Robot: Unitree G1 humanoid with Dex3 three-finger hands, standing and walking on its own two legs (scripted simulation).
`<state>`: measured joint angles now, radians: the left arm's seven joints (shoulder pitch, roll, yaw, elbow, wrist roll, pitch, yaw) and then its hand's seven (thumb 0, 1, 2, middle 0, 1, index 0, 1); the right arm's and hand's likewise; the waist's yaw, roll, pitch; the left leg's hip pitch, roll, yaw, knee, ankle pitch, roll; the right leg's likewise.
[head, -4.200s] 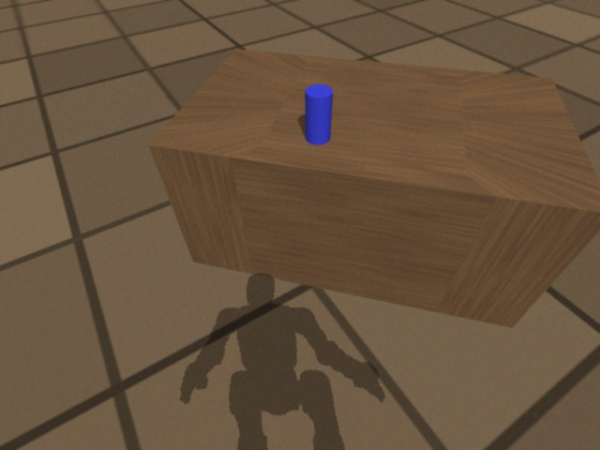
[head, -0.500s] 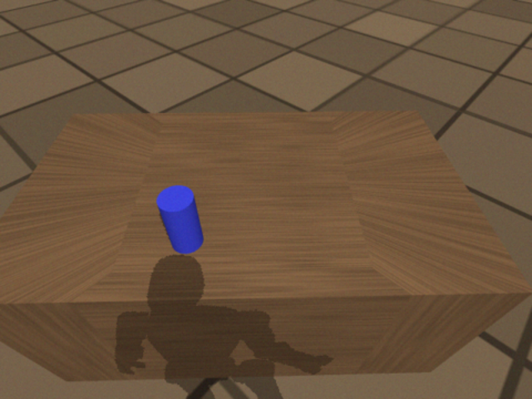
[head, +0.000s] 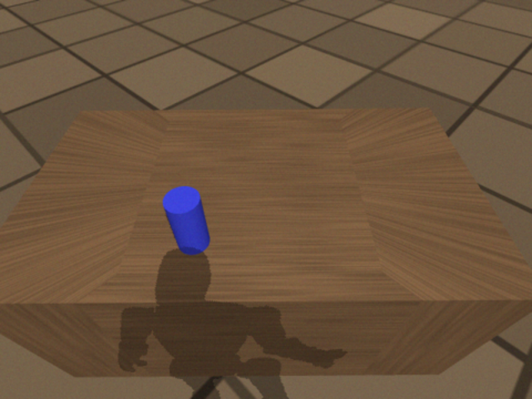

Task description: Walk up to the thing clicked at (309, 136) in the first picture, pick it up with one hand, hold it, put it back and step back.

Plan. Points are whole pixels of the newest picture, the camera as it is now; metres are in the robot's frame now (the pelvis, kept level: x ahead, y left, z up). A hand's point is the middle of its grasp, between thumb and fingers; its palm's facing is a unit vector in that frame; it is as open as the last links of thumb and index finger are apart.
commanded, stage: stand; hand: left
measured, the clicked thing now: (188, 222) +0.52 +0.19 -0.11
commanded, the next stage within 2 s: rise first in 1.98 s
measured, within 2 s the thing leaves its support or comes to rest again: neither
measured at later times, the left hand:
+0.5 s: hand out of the picture +0.07 +0.25 -0.16, palm faces -0.01 -0.94 -0.34, open 7.4 cm
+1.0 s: hand out of the picture +0.06 +0.25 -0.16, palm faces -0.01 -0.94 -0.34, open 7.4 cm
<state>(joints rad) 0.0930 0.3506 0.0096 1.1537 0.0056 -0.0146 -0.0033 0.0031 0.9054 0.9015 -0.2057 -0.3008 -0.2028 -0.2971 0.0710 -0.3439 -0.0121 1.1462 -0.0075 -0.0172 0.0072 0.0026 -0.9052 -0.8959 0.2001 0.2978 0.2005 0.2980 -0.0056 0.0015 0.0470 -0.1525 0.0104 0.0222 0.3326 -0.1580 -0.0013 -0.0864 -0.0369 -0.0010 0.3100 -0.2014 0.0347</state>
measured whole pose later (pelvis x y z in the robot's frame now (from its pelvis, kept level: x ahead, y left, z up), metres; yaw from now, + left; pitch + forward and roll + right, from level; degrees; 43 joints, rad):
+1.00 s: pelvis +0.00 +0.00 +0.00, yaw +1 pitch -2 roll +0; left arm 0.13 0.35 0.01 1.14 0.01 -0.01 -0.01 0.00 0.90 0.90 -0.21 -0.30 -0.20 -0.30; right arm 0.10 -0.35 0.00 1.14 -0.01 -0.01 0.01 0.00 -0.91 -0.90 0.20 0.30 0.20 0.30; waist -0.01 0.00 0.05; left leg -0.14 0.01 0.01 0.33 -0.15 -0.01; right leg -0.07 -0.03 -0.01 0.31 -0.20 0.03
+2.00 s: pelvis +0.00 +0.00 +0.00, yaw +1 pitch -2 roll +0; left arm 0.13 0.35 0.01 1.12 0.01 -0.01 0.00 0.00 0.90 0.90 -0.21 -0.30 -0.20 -0.30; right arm 0.10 -0.35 0.00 1.13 -0.01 -0.01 0.00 0.00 -0.91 -0.90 0.20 0.30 0.20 0.30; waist 0.00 0.00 0.05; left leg -0.13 0.01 0.01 0.33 -0.16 0.00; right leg -0.06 -0.04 -0.01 0.30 -0.21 0.03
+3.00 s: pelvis +0.01 -0.01 -0.01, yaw +0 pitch -1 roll +0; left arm 0.29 0.27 0.16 0.43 -0.04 -0.07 0.07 -0.01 -0.53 0.05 -0.05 -0.05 -0.05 -0.05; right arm 0.25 -0.23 -0.07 0.59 0.03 -0.07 -0.06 -0.01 0.51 -0.04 0.06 0.05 0.05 0.05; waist 0.02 0.01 0.01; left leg -0.18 0.03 0.02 0.41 -0.22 -0.02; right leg -0.12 -0.02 0.00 0.41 -0.27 0.02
